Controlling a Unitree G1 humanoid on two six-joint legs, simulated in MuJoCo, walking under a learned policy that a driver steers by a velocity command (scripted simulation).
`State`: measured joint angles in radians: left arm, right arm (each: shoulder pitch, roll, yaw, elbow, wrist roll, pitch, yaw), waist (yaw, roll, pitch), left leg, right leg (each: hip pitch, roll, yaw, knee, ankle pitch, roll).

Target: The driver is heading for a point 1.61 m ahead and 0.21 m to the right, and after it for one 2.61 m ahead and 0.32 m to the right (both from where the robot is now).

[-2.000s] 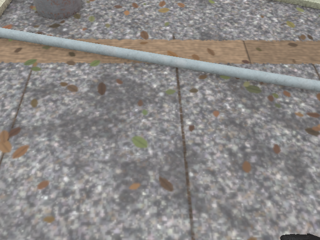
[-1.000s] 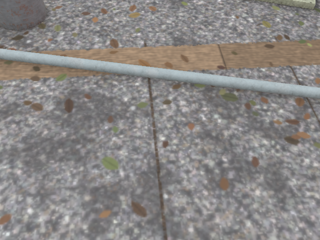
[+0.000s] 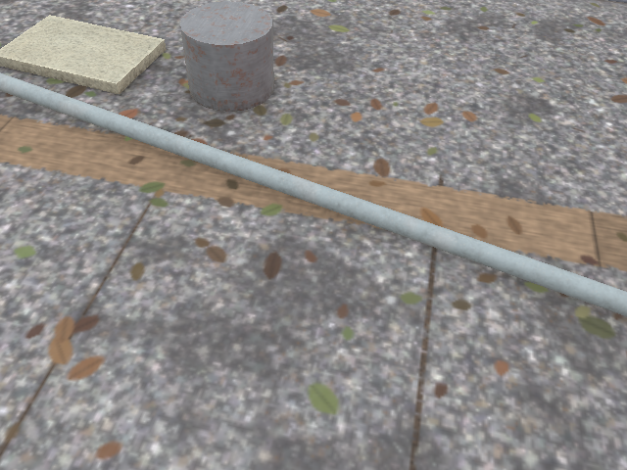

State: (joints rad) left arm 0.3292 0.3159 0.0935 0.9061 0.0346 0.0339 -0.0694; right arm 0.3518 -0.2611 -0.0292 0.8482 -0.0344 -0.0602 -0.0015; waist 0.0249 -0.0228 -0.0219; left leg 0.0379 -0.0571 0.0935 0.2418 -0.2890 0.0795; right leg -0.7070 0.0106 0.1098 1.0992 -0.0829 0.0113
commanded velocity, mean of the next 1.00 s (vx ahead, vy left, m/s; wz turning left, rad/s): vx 0.93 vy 0.00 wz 0.04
